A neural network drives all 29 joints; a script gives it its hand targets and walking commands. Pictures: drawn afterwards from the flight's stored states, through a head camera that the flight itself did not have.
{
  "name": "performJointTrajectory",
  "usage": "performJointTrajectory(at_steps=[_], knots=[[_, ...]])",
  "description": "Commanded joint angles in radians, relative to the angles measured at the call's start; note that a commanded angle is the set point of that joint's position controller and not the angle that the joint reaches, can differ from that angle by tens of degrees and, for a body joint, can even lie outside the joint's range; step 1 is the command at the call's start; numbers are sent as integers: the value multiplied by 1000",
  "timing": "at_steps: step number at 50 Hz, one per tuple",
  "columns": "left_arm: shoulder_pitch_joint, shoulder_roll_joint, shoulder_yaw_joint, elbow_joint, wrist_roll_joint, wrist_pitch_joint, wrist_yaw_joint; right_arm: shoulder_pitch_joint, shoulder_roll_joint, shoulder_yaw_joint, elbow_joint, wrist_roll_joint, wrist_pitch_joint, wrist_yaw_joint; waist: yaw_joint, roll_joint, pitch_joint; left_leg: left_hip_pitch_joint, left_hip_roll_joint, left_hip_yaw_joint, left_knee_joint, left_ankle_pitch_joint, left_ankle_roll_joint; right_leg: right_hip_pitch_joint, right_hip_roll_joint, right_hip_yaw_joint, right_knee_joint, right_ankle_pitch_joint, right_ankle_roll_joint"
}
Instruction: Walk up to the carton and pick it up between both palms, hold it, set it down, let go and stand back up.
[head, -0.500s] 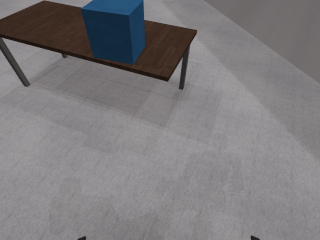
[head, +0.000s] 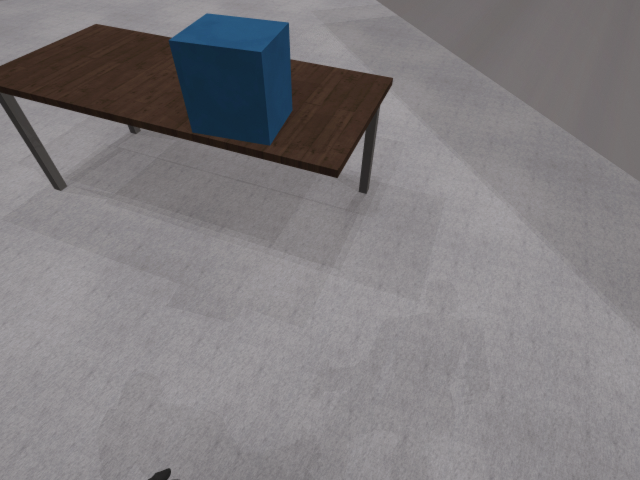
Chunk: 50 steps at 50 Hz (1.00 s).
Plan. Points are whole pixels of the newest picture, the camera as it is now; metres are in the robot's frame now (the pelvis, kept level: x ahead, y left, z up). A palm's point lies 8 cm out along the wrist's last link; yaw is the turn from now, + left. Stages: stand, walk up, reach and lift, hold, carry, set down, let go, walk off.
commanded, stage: stand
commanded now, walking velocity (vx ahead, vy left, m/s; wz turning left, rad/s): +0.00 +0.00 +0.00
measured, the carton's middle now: (238, 79) +1.23 +0.29 -0.07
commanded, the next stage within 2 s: walk up in 0.18 s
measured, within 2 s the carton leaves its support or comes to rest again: neither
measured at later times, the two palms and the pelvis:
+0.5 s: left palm out of the picture +0.06 +0.28 -0.12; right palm out of the picture +0.11 -0.24 -0.10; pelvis +0.01 +0.03 +0.00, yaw -1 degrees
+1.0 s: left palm (49, 344) +0.34 +0.44 -0.08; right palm out of the picture +0.11 -0.12 -0.11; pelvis +0.15 +0.17 -0.03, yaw -11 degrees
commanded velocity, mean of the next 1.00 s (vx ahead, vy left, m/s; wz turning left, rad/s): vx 0.00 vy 0.00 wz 0.00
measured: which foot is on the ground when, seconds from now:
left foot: down 0.00-0.44, up 0.46-0.66, down 0.68-1.00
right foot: down 0.00-0.70, up 0.72-1.00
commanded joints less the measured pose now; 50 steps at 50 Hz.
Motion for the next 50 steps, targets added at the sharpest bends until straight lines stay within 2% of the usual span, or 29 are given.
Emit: performJointTrajectory(at_steps=[1,4,7,8,12,15,18,19,20,21,22,23,24,26,30,31,32,33,34,35,36,37,38,40,41,44,45,47,50], knots=[[-27,153,44,-84,-2,-36,7,-36,-161,-42,-83,2,-37,-6,-1,43,-95,23,63,-76,-121,241,45,7,-87,104,-158,195,-75],[8,133,42,-58,-2,-30,8,-52,-151,-33,-65,-4,-37,-9,25,23,-73,-9,76,-100,-155,226,53,17,-69,84,-136,186,-66],[1,135,39,-51,-5,-30,7,-31,-167,-40,-50,5,-37,-11,16,31,-104,20,76,-99,-162,215,52,45,-77,82,-157,212,-55],[1,141,37,-38,-5,-31,11,-18,-145,-36,-49,7,-34,-7,5,-3,-72,15,70,-101,-167,198,48,30,-79,91,-164,186,-58],[19,127,34,-10,-4,-30,17,-28,-159,-41,-27,2,-39,-17,15,54,-116,36,78,-104,-175,262,55,76,-76,72,-162,251,-44],[-3,140,42,12,-3,-32,16,-44,-122,-28,-19,-2,-38,-16,8,12,-82,47,74,-98,-177,265,47,39,-78,77,-167,243,-52],[-17,140,39,8,-4,-33,16,-37,-142,-36,-12,5,-33,-19,3,60,-82,26,72,-99,-202,231,52,68,-73,76,-177,211,-47],[175,301,101,-50,4,-56,29,-51,-328,-118,-124,-48,-46,12,19,96,-148,-18,48,-52,-26,-183,57,56,-144,271,-184,-231,-141],[212,376,125,-24,14,-62,29,-83,-306,-112,-155,-60,-46,31,43,-14,-87,-190,17,-54,80,-294,59,68,-218,432,-254,-478,-200],[244,407,141,-15,24,-66,37,-144,-291,-119,-189,-58,-41,41,82,-102,9,-399,-18,-27,243,-287,43,137,-323,598,-372,-590,-280],[265,403,143,-29,43,-83,46,-169,-289,-120,-225,-63,-42,52,102,-106,44,-564,35,-95,351,-269,29,225,-397,696,-418,-579,-324],[255,395,141,-47,49,-95,56,-179,-266,-118,-243,-70,-48,64,99,-42,54,-625,70,-138,381,-218,30,259,-410,707,-408,-525,-331],[235,382,135,-82,54,-108,61,-147,-263,-125,-265,-63,-48,73,73,-31,48,-641,94,-165,419,-176,25,243,-403,689,-399,-491,-328],[189,389,128,-129,62,-125,68,-119,-278,-134,-289,-45,-48,92,47,-93,62,-626,137,-207,403,-164,14,196,-388,625,-366,-454,-316],[120,404,128,-200,62,-129,71,-14,-292,-140,-326,-32,-40,108,-2,-186,14,-318,130,-155,308,-136,19,-92,-316,452,-269,-400,-261],[83,409,124,-216,51,-124,68,73,-296,-141,-317,-32,-39,106,-51,-171,-2,-133,98,-83,270,-70,22,-229,-271,366,-223,-399,-229],[-6,404,120,-242,45,-115,64,223,-286,-144,-286,-23,-37,105,-152,-153,-32,126,61,-24,161,2,39,-430,-216,262,-133,-418,-182],[-6,357,103,-250,44,-101,59,379,-308,-152,-240,-21,-39,96,-211,-48,-84,370,-5,8,128,-6,39,-579,-108,153,100,-362,-136],[32,259,69,-262,30,-98,57,481,-401,-169,-215,-33,-51,79,-261,234,-101,394,65,-123,11,-168,60,-673,23,33,481,-269,-99],[86,210,44,-292,-8,-94,53,425,-461,-160,-255,-55,-63,65,-211,399,-86,261,309,-649,-262,-445,175,-739,98,60,703,-361,-44],[127,286,73,-333,-22,-78,62,291,-501,-170,-308,-43,-59,57,-118,342,-68,141,433,-935,-453,-690,290,-706,38,131,789,-354,-54],[120,356,92,-338,-9,-66,62,221,-520,-178,-340,-28,-67,44,-75,236,-6,53,491,-998,-491,-784,326,-704,-22,137,851,-270,-54],[95,399,99,-321,0,-69,52,186,-506,-169,-349,-34,-69,34,-64,137,73,-7,429,-865,-450,-689,279,-683,-57,146,812,-194,-39],[164,391,99,-270,6,-67,40,165,-458,-147,-350,-40,-73,14,-35,117,80,-52,368,-583,-332,-351,190,-580,-80,103,743,-134,-36],[196,385,98,-264,0,-61,41,144,-451,-141,-342,-31,-71,12,-21,139,76,-95,351,-507,-316,-314,169,-532,-84,95,707,-120,-22],[117,386,98,-306,-5,-46,34,138,-438,-125,-344,-37,-78,16,-32,137,183,-210,359,-431,-354,-269,187,-492,-81,85,618,-65,-11],[104,394,102,-311,-11,-38,26,139,-440,-126,-337,-40,-81,18,-33,157,183,-197,345,-376,-356,-252,176,-481,-85,76,572,-39,-8],[63,389,93,-335,-16,-37,22,181,-447,-123,-323,-41,-82,18,-43,140,224,-162,355,-349,-383,-189,162,-488,-68,89,478,10,-4],[16,390,85,-348,-26,-32,16,216,-413,-112,-314,-37,-72,28,-65,125,252,-158,315,-240,-409,-131,110,-437,-45,37,368,83,-11]])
